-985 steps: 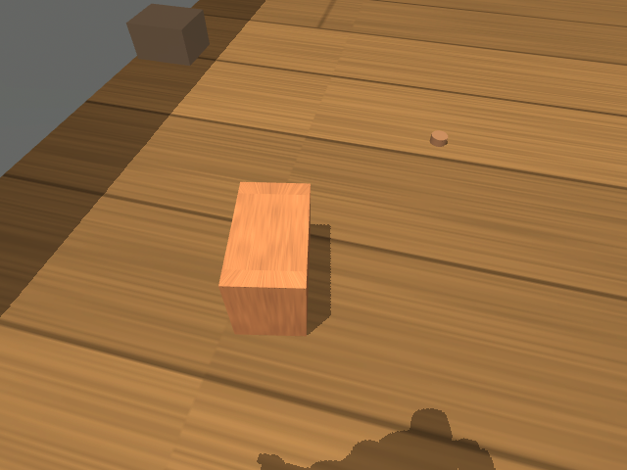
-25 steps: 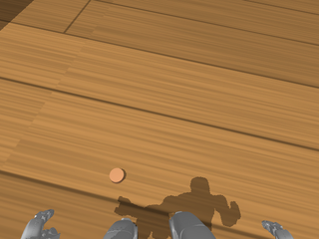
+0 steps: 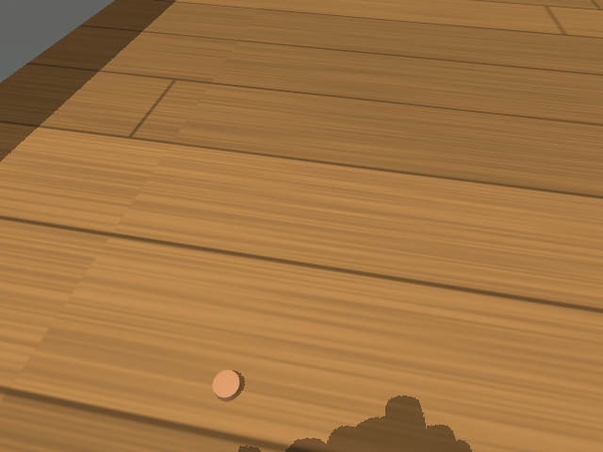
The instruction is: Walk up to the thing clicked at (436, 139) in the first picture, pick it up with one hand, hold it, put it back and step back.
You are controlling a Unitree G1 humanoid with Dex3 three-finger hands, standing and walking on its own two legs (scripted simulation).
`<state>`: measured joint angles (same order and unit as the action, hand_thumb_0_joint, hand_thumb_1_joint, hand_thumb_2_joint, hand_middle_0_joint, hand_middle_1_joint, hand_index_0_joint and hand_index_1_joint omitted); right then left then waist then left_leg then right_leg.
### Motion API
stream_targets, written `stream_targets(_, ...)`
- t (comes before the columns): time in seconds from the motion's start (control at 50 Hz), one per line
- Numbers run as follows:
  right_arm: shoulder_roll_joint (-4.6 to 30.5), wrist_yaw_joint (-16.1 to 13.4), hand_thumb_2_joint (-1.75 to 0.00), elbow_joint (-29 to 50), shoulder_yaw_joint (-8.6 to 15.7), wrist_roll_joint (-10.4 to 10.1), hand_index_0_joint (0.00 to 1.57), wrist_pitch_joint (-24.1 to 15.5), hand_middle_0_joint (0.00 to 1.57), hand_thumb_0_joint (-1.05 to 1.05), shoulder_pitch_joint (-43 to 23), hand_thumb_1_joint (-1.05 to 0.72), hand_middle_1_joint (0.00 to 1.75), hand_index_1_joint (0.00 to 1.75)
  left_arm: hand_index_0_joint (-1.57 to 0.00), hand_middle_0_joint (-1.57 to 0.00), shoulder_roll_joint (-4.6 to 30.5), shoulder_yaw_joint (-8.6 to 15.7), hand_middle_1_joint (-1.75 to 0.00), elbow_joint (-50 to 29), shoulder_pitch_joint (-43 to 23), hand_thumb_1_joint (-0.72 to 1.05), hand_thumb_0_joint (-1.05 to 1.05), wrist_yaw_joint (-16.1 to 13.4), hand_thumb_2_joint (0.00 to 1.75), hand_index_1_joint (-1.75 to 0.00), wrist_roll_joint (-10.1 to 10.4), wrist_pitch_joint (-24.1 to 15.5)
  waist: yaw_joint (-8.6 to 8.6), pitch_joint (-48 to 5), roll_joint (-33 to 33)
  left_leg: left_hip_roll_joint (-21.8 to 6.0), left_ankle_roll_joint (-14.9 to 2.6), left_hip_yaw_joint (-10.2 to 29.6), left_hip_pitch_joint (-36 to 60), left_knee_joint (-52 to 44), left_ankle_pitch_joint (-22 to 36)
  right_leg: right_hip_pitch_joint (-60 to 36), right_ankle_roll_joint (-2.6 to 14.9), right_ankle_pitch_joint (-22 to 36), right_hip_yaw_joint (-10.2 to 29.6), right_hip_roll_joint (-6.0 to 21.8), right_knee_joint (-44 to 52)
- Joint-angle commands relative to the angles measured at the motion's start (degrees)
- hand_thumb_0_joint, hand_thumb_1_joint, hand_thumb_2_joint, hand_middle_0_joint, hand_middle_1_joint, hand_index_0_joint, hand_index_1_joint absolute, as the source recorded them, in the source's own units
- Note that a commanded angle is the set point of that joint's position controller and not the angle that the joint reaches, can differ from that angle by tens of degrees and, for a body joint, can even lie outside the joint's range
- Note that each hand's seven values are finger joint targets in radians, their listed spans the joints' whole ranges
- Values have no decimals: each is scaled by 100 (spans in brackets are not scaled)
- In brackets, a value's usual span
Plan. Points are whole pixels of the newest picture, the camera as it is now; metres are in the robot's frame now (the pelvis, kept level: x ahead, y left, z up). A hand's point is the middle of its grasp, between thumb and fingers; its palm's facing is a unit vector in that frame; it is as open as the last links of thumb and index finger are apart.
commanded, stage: walk up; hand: left
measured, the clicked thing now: (227, 385) +0.44 +0.23 -0.75
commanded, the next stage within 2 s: none
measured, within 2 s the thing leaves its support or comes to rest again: neither
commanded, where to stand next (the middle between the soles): +0.05 -0.02 m, yaw +2 degrees
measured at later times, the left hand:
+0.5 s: hand out of the picture +0.12 +0.24 -0.15, palm faces -0.01 -0.94 -0.33, open 7.4 cm
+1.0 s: hand out of the picture -0.05 +0.22 -0.15, palm faces +0.02 -0.91 -0.42, open 7.3 cm
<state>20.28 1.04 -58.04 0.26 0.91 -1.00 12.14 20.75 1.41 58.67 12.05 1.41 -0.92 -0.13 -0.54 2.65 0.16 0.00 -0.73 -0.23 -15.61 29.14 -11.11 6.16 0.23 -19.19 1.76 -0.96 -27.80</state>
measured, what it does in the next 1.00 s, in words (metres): walks backwards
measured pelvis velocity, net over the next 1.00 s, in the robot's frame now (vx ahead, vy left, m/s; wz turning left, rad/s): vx -0.09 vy -0.06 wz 0.00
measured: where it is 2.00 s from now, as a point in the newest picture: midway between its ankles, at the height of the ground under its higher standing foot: outside the picture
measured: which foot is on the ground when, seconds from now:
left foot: down 0.00-0.90, up 0.92-1.00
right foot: down 0.00-1.00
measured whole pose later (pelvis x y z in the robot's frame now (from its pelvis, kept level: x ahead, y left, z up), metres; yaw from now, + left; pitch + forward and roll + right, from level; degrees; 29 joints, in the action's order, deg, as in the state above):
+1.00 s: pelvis -0.09 -0.06 -0.01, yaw +0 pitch -3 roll +1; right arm 23.2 -0.1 -53.7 3.9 1.7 4.9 3.3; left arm 19.1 4.1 56.4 10.8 -0.3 -2.1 2.1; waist 1.7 9.7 -2.9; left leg 5.4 0.3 9.1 -29.8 57.6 -25.1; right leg 14.3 1.2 -20.2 1.2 0.4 -37.6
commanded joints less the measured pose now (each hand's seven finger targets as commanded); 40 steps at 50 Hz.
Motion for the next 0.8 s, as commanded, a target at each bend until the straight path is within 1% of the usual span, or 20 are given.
stream_targets(0.0, 1302, -106, -90, 357, 301, -54, 20, -263, 20, 0, -469, -90, 30, 30, -20, -20, 1223, 252, -30, -330, -287, 90, 0, -124, 90, -30, 47, -197, 70, -373, -139, -648, -220, 855, 526, -663, 460, 210, 343, 902, 535, 604, 835)
stream_targets(0.04, 1245, -131, -90, 288, 279, -65, 20, -271, 20, 0, -436, -90, 30, 30, -20, -20, 1220, 247, -30, -292, -363, 90, 0, -147, 90, -30, 71, -198, 67, -531, -93, -608, -208, 683, 737, -472, 1439, 52, 296, 1557, 510, 655, 801)
stream_targets(0.08, 1224, -152, -90, 236, 280, -70, 20, -266, 20, 0, -463, -90, 30, 30, -20, -20, 1221, 234, -30, -255, -422, 90, 0, -172, 90, -30, 81, -185, 73, -670, -102, -644, -230, 598, 927, -366, 2002, -40, 260, 2022, 447, 691, 778)
stream_targets(0.12, 1213, -173, -90, 179, 285, -77, 20, -258, 20, 0, -448, -90, 30, 30, -20, -20, 1201, 229, -30, -215, -518, 90, 0, -188, 90, -30, 103, -162, 59, -768, -112, -688, -252, 585, 1094, -359, 2353, -71, 240, 2180, 389, 687, 723)
stream_targets(0.22, 1220, -185, -90, 92, 303, -67, 20, -218, 20, 0, -627, -90, 30, 30, -20, -20, 1165, 191, -30, -108, -799, 90, 0, -181, 90, -30, 71, -109, 20, -490, -115, -716, -268, 599, 978, -568, 1734, 95, 235, 1557, 360, 634, 878)
stream_targets(0.26, 1207, -185, -90, 50, 293, -54, 20, -216, 20, 0, -680, -90, 30, 30, -20, -20, 1118, 186, -30, -28, -795, 90, 0, -180, 90, -30, 98, -105, 47, -468, -157, -755, -255, 637, 969, -611, 1839, 44, 226, 1583, 351, 630, 905)
stream_targets(0.34, 1169, -178, -90, 10, 266, -51, 20, -214, 20, 0, -817, -90, 30, 30, -20, -20, 1144, 183, -30, 37, -917, 90, 0, -170, 90, -30, 74, -114, 22, -466, -49, -666, -198, 543, 962, -658, 1628, -18, 224, 1620, 398, 662, 1032)
stream_targets(0.44, 1208, -185, -90, -60, 263, -40, 20, -214, 20, 0, -903, -90, 30, 30, -20, -20, 1150, 194, -30, 107, -948, 90, 0, -169, 90, -30, 74, -106, 20, -578, -32, -691, -195, 522, 1185, -674, 1807, -46, 185, 1764, 346, 672, 1089)
stream_targets(0.54, 1171, -178, -90, -90, 244, -38, 20, -186, 20, 0, -954, -90, 30, 30, -20, -20, 1159, 206, -30, 154, -970, 90, 0, -162, 90, -30, 69, -96, 11, -468, 32, -645, -166, 492, 1212, -734, 1481, 55, 174, 1514, 379, 682, 1221)
stream_targets(0.56, 1479, -226, -90, -56, 340, -72, 20, -71, 20, 0, -1068, -90, 30, 30, -20, -20, 1413, 296, -30, 18, -1167, 90, 0, -198, 90, -30, 125, 51, -63, 276, 18, -723, -198, 619, 608, -380, 3063, 431, 150, 2832, 324, 631, 548)
stream_targets(0.58, 1439, -248, -90, 8, 340, -131, 20, -30, 20, 0, -980, -90, 30, 30, -20, -20, 1314, 293, -30, -76, -1016, 90, 0, -223, 90, -30, 173, 107, -15, 90, -85, -799, -271, 622, 706, -292, 3582, 441, 133, 2938, 193, 569, 326)
stream_targets(0.6, 1452, -255, -90, 11, 372, -146, 20, -7, 20, 0, -921, -90, 30, 30, -20, -20, 1243, 285, -30, -108, -954, 90, 0, -233, 90, -30, 183, 143, -34, -7, -161, -876, -357, 667, 766, -343, 3705, 450, 119, 2695, 89, 480, 175)
stream_targets(0.62, 1528, -259, -90, 55, 421, -168, 20, 0, 20, 0, -845, -90, 30, 30, -20, -20, 1209, 291, -30, -177, -859, 90, 0, -231, 90, -30, 173, 162, -65, -470, -281, -1056, -531, 790, 1056, -382, 4066, 330, 115, 2496, -7, 351, -199)
stream_targets(0.64, 1613, -263, -90, 130, 483, -165, 20, 30, 20, 0, -799, -90, 30, 30, -20, -20, 1156, 317, -30, -239, -774, 90, 0, -223, 90, -30, 179, 207, -75, -737, -511, -1335, -741, 1147, 1159, -492, 4195, 455, 88, 2087, -104, 172, -739)
stream_targets(0.66, 1698, -280, -90, 204, 554, -157, 20, 55, 20, 0, -773, -90, 30, 30, -20, -20, 1097, 322, -30, -316, -701, 90, 0, -207, 90, -30, 161, 258, -88, -1028, -762, -1643, -979, 1493, 1265, -683, 4038, 544, 105, 1081, -106, -16, -1288)
stream_targets(0.68, 1753, -297, -90, 331, 570, -129, 20, 73, 20, 0, -890, -90, 30, 30, -20, -20, 1062, 357, -30, -350, -561, 90, 0, -188, 90, -30, 143, 332, -41, -1119, -1140, -1969, -1244, 1836, 966, -881, 3591, 541, 124, -823, -13, -101, -2005)
stream_targets(0.7, 1721, -321, -90, 421, 588, -58, 20, 87, 20, 0, -915, -90, 30, 30, -20, -20, 1054, 374, -30, -424, -487, 90, 0, -177, 90, -30, 118, 384, -49, -1202, -1070, -2044, -1361, 1873, 861, -925, 3137, 645, 167, -1500, 227, -17, -2505)
stream_targets(0.74, 1695, -370, -90, 689, 638, 26, 20, 140, 20, 0, -1244, -90, 30, 30, -20, -20, 1049, 423, -30, -472, -147, 90, 0, -134, 90, -30, 129, 447, 133, -1165, -999, -1959, -1296, 1607, 360, -823, 2292, 659, 252, -1439, 395, 144, -2684)
stream_targets(0.76, 1639, -365, -90, 760, 628, 72, 20, 161, 20, 0, -1354, -90, 30, 30, -20, -20, 1048, 454, -30, -434, -38, 90, 0, -125, 90, -30, 132, 432, 191, -1157, -850, -1757, -1235, 1380, 197, -626, 2171, 621, 270, -1326, 330, 149, -2605)
stream_targets(0.78, 1559, -354, -90, 792, 611, 96, 20, 185, 20, 0, -1413, -90, 30, 30, -20, -20, 977, 471, -30, -444, 60, 90, 0, -113, 90, -30, 147, 412, 273, -1112, -847, -1556, -1063, 1214, 111, -475, 1878, 555, 251, -1048, 195, 177, -2068)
